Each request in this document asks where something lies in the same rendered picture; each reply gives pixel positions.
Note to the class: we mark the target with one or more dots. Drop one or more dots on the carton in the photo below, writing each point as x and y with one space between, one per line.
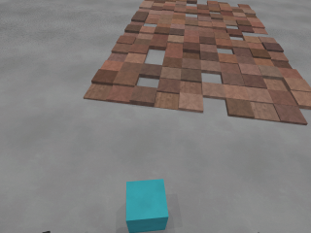
146 206

